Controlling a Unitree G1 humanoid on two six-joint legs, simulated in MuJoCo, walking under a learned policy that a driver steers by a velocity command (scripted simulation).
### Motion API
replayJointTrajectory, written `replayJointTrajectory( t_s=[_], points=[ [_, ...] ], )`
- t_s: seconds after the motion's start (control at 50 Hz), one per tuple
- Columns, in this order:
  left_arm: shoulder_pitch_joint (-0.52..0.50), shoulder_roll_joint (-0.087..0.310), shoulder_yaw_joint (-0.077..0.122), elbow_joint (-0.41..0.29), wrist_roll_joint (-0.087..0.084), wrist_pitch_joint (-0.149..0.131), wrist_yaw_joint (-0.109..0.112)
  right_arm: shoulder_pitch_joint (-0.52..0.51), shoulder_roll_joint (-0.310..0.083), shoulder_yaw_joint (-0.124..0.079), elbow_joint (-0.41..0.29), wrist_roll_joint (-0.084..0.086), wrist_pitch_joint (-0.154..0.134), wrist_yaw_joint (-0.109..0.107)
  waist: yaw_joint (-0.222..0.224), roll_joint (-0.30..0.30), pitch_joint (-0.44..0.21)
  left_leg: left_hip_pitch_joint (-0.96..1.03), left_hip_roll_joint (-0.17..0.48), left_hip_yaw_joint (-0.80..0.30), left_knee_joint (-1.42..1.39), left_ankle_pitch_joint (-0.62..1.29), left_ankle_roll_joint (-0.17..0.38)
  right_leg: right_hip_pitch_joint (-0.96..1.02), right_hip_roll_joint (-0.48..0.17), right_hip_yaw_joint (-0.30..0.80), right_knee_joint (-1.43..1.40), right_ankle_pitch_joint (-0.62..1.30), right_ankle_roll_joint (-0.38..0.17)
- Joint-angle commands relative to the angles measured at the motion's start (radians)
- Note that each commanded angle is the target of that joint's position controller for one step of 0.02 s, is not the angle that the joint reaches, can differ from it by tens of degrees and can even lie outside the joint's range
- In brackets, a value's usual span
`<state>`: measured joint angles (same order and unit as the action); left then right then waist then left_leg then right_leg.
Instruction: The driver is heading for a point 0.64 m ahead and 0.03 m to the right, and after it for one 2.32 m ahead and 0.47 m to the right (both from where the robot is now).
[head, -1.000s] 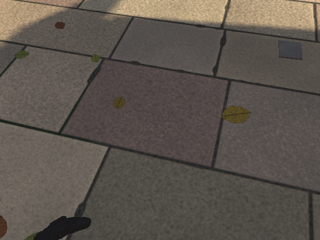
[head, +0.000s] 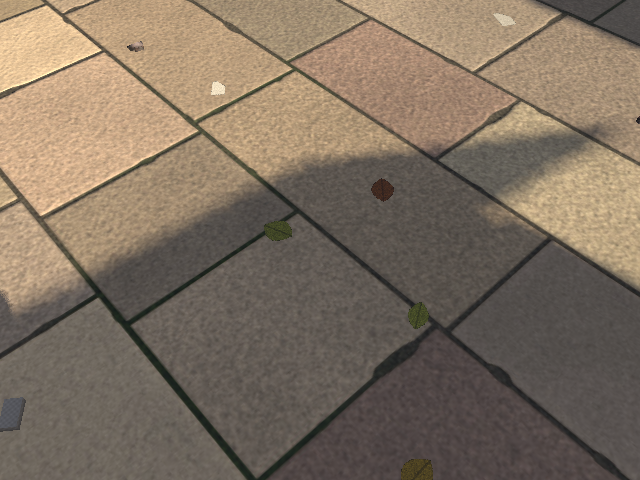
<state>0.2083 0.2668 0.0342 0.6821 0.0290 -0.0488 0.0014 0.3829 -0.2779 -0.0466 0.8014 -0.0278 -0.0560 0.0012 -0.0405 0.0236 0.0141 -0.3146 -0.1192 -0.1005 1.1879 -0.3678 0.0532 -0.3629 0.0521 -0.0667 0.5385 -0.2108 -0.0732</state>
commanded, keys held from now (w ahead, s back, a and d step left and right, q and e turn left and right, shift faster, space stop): w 0.78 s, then e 0.22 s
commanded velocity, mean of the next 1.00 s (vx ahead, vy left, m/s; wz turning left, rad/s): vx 0.46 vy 0.00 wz -0.01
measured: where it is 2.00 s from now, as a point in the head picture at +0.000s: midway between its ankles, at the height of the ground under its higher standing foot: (328, 451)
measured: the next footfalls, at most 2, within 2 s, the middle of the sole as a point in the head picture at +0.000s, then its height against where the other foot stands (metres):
left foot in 0.40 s outside the picture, level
right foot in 0.92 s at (373, 408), level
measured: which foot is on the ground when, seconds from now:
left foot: up 0.00-0.38, down 0.40-0.92, up 0.94-1.00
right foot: down 0.00-0.42, up 0.44-0.90, down 0.92-1.00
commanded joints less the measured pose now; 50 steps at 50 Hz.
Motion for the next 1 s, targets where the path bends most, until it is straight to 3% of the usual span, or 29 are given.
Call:
replayJointTrajectory(
  t_s=[0.02, 0.08, 0.14, 0.18, 0.22, 0.3, 0.34, 0.36, 0.38, 0.4, 0.42, 0.44, 0.46, 0.48, 0.5, 0.52, 0.56, 0.6, 0.7, 0.78, 0.84, 0.88, 0.9, 0.92, 0.94, 0.96, 1.0],
  points=[
    [0.103, 0.076, 0.023, -0.004, -0.011, -0.028, -0.001, -0.02, -0.075, -0.01, -0.088, -0.012, 0.005, 0.02, 0.023, -0.074, -0.017, -0.251, 0.1, -0.017, 0.029, 0.024, -0.012, 0.207, -0.295, 0.374, -0.314, 0.153, -0.163],
    [0.158, 0.088, 0.025, 0.038, -0.021, -0.048, -0.009, -0.038, -0.05, -0.001, -0.089, -0.019, 0.017, 0.03, 0.011, -0.105, -0.004, -0.289, 0.119, 0.026, -0.058, 0.061, -0.02, 0.211, -0.263, 0.28, -0.348, 0.278, -0.153],
    [0.196, 0.09, 0.025, 0.067, -0.025, -0.047, -0.015, -0.171, -0.027, 0.015, -0.131, -0.023, 0.015, 0.038, 0.033, -0.106, 0.036, -0.351, 0.166, 0.083, -0.21, 0.184, -0.034, 0.217, -0.229, 0.2, -0.387, 0.331, -0.138],
    [0.219, 0.089, 0.024, 0.082, -0.028, -0.046, -0.019, -0.257, -0.001, 0.029, -0.151, -0.014, 0.011, 0.045, 0.058, -0.113, 0.041, -0.307, 0.17, 0.121, -0.361, 0.278, -0.037, 0.208, -0.193, 0.138, -0.385, 0.394, -0.11],
    [0.256, 0.104, 0.027, 0.1, -0.027, -0.046, -0.019, -0.332, 0.01, 0.037, -0.167, -0.007, 0.007, 0.047, 0.084, -0.109, 0.04, -0.26, 0.16, 0.146, -0.475, 0.336, -0.033, 0.227, -0.195, 0.121, -0.377, 0.431, -0.094],
    [0.312, 0.123, 0.029, 0.134, -0.02, -0.037, -0.012, -0.413, -0.009, 0.033, -0.191, -0.003, 0.001, 0.041, 0.106, -0.098, 0.049, -0.235, 0.139, 0.164, -0.584, 0.309, -0.003, 0.342, -0.25, 0.143, -0.329, 0.502, -0.092],
    [0.303, 0.134, 0.031, 0.146, -0.016, -0.031, -0.004, -0.387, -0.024, 0.027, -0.185, -0.007, -0.004, 0.033, 0.082, -0.102, 0.036, -0.171, 0.109, 0.173, -0.632, 0.23, 0.026, 0.391, -0.265, 0.137, -0.252, 0.658, -0.083],
    [0.297, 0.143, 0.032, 0.152, -0.017, -0.027, -0.001, -0.32, -0.036, 0.019, -0.163, -0.012, -0.008, 0.027, 0.05, -0.106, -0.002, -0.08, 0.08, 0.18, -0.665, 0.202, 0.045, 0.406, -0.258, 0.124, -0.164, 0.777, -0.072],
    [0.29, 0.142, 0.03, 0.156, -0.022, -0.023, 0.001, -0.183, -0.056, 0.008, -0.118, -0.022, -0.018, 0.017, -0.013, -0.084, -0.077, 0.099, 0.061, 0.182, -0.726, 0.227, 0.075, 0.373, -0.228, 0.088, -0.005, 0.814, -0.054],
    [0.272, 0.126, 0.022, 0.133, -0.028, -0.024, 0.002, -0.013, -0.109, -0.011, -0.078, -0.04, -0.026, 0.004, -0.086, -0.05, -0.186, 0.356, 0.188, 0.048, -0.725, 0.196, 0.124, 0.21, -0.199, 0.065, 0.213, 0.605, -0.034],
    [0.34, 0.02, -0.005, 0.079, -0.054, -0.026, -0.005, 0.09, -0.217, -0.041, -0.07, -0.058, -0.022, -0.009, -0.072, 0.162, -0.338, 0.654, 0.509, -0.408, -0.763, 0.151, 0.253, -0.125, -0.054, -0.012, 0.594, 0.024, 0.014],
    [0.312, 0.109, 0.02, 0.09, -0.022, -0.017, 0.002, 0.086, -0.188, -0.042, -0.061, -0.004, -0.005, -0.006, -0.08, 0.118, -0.336, 0.617, 0.549, -0.604, -0.864, 0.158, 0.297, -0.264, 0.001, 0.073, 0.732, -0.318, 0.008],
    [0.229, 0.114, 0.025, 0.07, -0.011, -0.013, -0.001, 0.005, -0.14, -0.03, -0.057, 0.012, -0.001, -0.004, -0.039, 0.056, -0.162, 0.487, 0.488, -0.439, -0.884, 0.129, 0.269, -0.329, -0.057, 0.113, 0.748, -0.246, 0.002],
    [0.192, 0.087, 0.017, 0.062, -0.01, -0.017, -0.008, -0.055, -0.09, -0.018, -0.058, 0.015, -0.006, 0.001, -0.01, 0.038, -0.074, 0.357, 0.441, -0.328, -0.927, 0.163, 0.238, -0.312, -0.09, 0.116, 0.689, -0.184, 0.002],
    [0.188, 0.075, 0.016, 0.067, -0.01, -0.011, -0.013, -0.087, -0.063, -0.01, -0.051, 0.014, -0.013, 0.003, 0.026, 0.042, -0.025, 0.259, 0.387, -0.241, -0.967, 0.2, 0.195, -0.264, -0.119, 0.11, 0.624, -0.153, 0.009],
    [0.208, 0.07, 0.015, 0.077, 0.001, 0.002, -0.018, -0.101, -0.045, -0.005, -0.042, 0.016, -0.019, 0.002, 0.057, 0.057, -0.001, 0.178, 0.349, -0.177, -0.999, 0.24, 0.17, -0.206, -0.134, 0.104, 0.583, -0.138, 0.024],
    [0.224, 0.053, 0.012, 0.09, 0.01, 0.019, -0.031, -0.088, -0.049, -0.006, -0.026, 0.015, -0.035, 0.004, 0.076, 0.055, -0.008, 0.129, 0.323, -0.116, -1.036, 0.317, 0.173, -0.163, -0.134, 0.085, 0.561, -0.098, 0.042],
    [0.162, 0.048, 0.013, 0.073, 0.01, 0.023, -0.038, -0.064, -0.07, -0.014, -0.002, 0.019, -0.042, 0.007, 0.078, 0.043, 0.018, 0.122, 0.312, -0.073, -1.076, 0.326, 0.183, -0.214, -0.155, 0.073, 0.509, -0.03, 0.059],
    [-0.04, 0.03, 0.002, 0.021, 0.001, 0.022, -0.038, 0.007, -0.086, -0.021, 0.041, 0.021, -0.04, 0.012, 0.029, 0.034, 0.059, 0.163, 0.281, 0.006, -1.101, 0.353, 0.168, -0.256, -0.17, 0.042, 0.26, 0.145, 0.082],
    [-0.156, 0.036, -0.001, -0.012, -0.004, 0.017, -0.035, 0.076, -0.101, -0.024, 0.078, 0.015, -0.038, 0.01, -0.012, 0.036, 0.072, 0.251, 0.302, 0.022, -1.064, 0.406, 0.151, -0.234, -0.145, 0.021, 0.121, 0.18, 0.062],
    [-0.132, 0.036, 0.001, -0.006, 0.002, 0.005, -0.027, 0.069, -0.103, -0.023, 0.101, 0.004, -0.031, -0.002, 0.007, 0.042, 0.063, 0.327, 0.324, 0.079, -0.948, 0.71, 0.111, -0.163, -0.101, 0.006, 0.054, 0.115, 0.019],
    [0.001, 0.05, 0.012, 0.04, 0.012, -0.011, -0.019, 0.036, -0.115, -0.026, 0.107, 0.008, -0.027, -0.012, 0.067, 0.036, -0.003, 0.35, 0.298, 0.125, -0.762, 0.923, 0.066, -0.001, -0.038, -0.012, -0.025, 0.115, -0.017],
    [0.12, 0.074, 0.023, 0.082, 0.023, -0.025, -0.014, 0.032, -0.113, -0.024, 0.106, 0.014, -0.024, -0.017, 0.112, 0.002, -0.071, 0.316, 0.246, 0.167, -0.581, 0.886, 0.037, 0.152, -0.02, -0.015, -0.092, 0.22, -0.037],
    [0.247, 0.156, 0.044, 0.102, 0.036, -0.035, -0.008, 0.037, -0.093, -0.016, 0.069, 0.017, -0.026, -0.026, 0.146, -0.074, -0.184, 0.136, 0.194, 0.207, -0.315, 0.548, 0.004, 0.386, -0.197, 0.16, -0.034, 0.558, -0.078],
    [0.244, 0.274, 0.075, 0.09, 0.018, -0.028, -0.007, 0.164, -0.014, -0.001, 0.057, 0.047, -0.022, -0.026, 0.088, -0.323, -0.318, -0.153, 0.008, 0.212, 0.048, -0.186, -0.038, 0.62, -0.484, 0.563, -0.043, 1.032, -0.285],
    [0.241, 0.227, 0.072, 0.089, -0.044, -0.015, -0.012, 0.146, -0.071, -0.013, 0.073, 0.01, -0.007, -0.03, 0.084, -0.182, -0.369, -0.18, 0.063, 0.074, 0.124, -0.197, -0.039, 0.601, -0.449, 0.569, -0.067, 1.133, -0.301],
    [0.105, 0.127, 0.048, 0.07, -0.037, -0.003, -0.009, -0.002, -0.054, -0.008, 0.04, 0.005, -0.003, -0.024, 0.062, -0.067, -0.147, -0.259, 0.129, 0.061, 0.09, -0.086, -0.049, 0.392, -0.347, 0.388, -0.126, 0.953, -0.248]
  ],
)
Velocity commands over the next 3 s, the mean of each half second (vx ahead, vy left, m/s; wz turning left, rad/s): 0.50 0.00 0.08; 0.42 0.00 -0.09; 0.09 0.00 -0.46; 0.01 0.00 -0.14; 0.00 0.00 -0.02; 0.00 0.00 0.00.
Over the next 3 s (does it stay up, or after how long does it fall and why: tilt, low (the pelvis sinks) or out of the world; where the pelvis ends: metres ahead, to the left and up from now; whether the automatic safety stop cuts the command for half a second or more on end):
stays up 0.55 -0.01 0.01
